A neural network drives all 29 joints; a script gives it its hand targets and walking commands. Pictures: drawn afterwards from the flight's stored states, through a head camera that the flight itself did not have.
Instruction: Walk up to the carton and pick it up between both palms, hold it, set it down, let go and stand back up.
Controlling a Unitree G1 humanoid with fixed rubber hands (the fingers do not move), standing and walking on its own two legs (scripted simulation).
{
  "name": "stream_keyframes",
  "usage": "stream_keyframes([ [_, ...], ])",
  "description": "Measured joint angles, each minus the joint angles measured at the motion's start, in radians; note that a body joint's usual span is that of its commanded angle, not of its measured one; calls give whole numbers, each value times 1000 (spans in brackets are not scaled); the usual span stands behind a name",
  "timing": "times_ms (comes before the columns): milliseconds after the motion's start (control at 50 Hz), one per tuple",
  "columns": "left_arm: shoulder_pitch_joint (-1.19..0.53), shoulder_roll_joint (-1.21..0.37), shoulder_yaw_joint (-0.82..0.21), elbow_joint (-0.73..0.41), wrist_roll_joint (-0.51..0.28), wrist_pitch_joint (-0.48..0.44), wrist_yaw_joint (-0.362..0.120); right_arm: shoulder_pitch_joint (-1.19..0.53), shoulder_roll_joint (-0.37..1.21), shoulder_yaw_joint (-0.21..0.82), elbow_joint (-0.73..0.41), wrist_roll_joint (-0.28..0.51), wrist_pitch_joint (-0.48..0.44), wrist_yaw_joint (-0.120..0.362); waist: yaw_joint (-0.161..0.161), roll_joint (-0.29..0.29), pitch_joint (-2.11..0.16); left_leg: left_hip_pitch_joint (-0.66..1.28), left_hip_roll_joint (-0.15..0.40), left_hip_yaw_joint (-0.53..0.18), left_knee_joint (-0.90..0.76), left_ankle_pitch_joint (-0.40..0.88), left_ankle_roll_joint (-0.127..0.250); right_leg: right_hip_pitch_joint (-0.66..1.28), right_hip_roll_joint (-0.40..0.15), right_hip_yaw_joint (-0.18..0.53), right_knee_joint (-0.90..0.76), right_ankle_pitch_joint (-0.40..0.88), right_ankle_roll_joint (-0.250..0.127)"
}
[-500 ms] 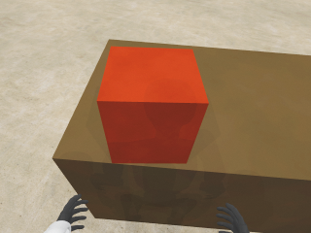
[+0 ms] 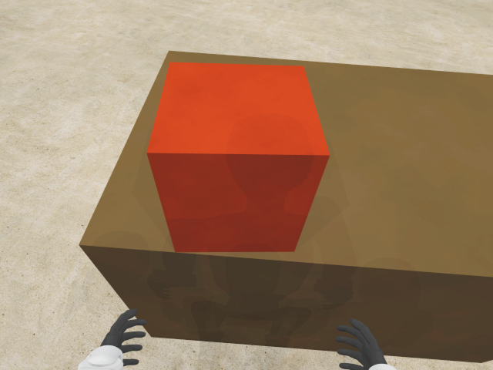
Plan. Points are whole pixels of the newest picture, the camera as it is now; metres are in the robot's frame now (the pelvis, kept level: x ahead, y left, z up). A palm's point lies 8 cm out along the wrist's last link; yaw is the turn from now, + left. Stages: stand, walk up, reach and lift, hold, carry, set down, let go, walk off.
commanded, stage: set down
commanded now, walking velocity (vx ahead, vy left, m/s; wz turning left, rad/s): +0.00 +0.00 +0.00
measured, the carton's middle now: (236, 163) +0.46 +0.04 +0.07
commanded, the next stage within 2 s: let go in 0.28 s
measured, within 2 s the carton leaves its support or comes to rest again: neither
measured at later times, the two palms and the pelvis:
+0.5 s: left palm (108, 351) +0.18 +0.23 -0.09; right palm (381, 356) +0.18 -0.22 -0.09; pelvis +0.03 +0.00 +0.00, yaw -1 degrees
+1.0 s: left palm (111, 345) +0.19 +0.23 -0.09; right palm (376, 366) +0.17 -0.21 -0.10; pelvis +0.03 +0.01 +0.00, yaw -2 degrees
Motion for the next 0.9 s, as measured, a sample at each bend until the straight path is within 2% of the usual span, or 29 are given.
stream_keyframes([
  [240,30,-4,-11,8,21,-96,-1,-4,-38,3,91,7,-128,16,-7,-19,-24,44,13,8,4,-36,-5,51,12,8,-22,-18,-2],
  [520,154,24,-8,0,27,-249,-1,37,-30,10,169,16,-311,21,3,-19,-46,46,12,11,6,-53,-4,54,11,11,-22,-33,1],
  [720,165,23,-27,26,6,-292,5,54,-9,11,204,1,-350,15,12,-1,-43,23,7,17,19,-57,1,26,7,17,-3,-38,6],
  [900,129,17,-34,50,5,-285,2,52,-16,11,223,4,-345,8,14,-4,-67,27,10,24,14,-56,1,28,9,25,-11,-34,7],
])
